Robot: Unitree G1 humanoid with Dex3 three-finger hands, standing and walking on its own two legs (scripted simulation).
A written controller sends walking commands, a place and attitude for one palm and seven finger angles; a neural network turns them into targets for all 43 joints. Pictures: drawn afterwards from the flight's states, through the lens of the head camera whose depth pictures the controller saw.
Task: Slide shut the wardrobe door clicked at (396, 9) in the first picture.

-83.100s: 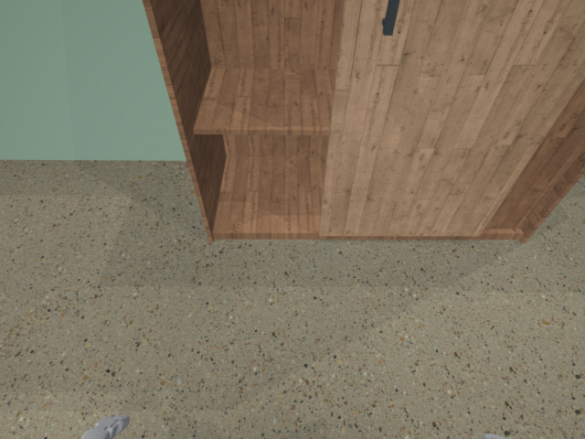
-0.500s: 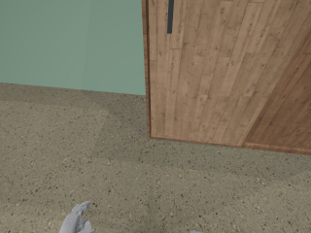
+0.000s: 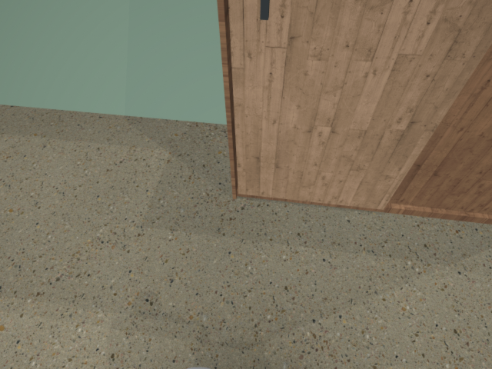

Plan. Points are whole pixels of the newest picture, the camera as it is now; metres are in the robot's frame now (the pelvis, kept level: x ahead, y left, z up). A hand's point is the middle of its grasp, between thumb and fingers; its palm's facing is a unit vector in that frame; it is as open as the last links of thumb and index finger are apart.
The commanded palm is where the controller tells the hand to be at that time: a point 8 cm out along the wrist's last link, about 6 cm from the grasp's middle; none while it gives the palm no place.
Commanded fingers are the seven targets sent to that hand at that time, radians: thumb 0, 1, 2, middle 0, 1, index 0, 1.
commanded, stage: let the arm hang, fingers relaxed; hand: right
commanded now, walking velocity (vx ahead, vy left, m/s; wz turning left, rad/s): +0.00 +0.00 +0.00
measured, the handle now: out of the picture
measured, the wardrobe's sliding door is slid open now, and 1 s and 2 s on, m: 0.01 0.01 0.01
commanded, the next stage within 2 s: look to check the result in 0.70 s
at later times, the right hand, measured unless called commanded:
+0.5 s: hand out of the picture +0.06 -0.24 -0.16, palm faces -0.05 +0.97 -0.24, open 7.4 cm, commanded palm none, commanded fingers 0.00 -0.90 -0.90 0.20 0.30 0.20 0.30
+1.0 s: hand out of the picture +0.11 -0.26 -0.15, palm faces -0.07 +0.95 -0.30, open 7.4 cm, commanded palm none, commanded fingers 0.00 -0.90 -0.90 0.20 0.30 0.20 0.30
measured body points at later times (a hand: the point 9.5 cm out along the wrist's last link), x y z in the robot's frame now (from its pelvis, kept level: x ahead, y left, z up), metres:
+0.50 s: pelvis +0.02 -0.04 +0.01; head +0.04 -0.03 +0.46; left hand +0.06 +0.21 -0.14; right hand +0.07 -0.29 -0.14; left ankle +0.02 +0.12 -0.73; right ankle +0.05 -0.12 -0.73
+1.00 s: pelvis +0.04 -0.03 +0.02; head +0.07 -0.03 +0.47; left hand +0.09 +0.25 -0.13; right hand +0.11 -0.31 -0.12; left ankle +0.02 +0.12 -0.73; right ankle +0.05 -0.12 -0.73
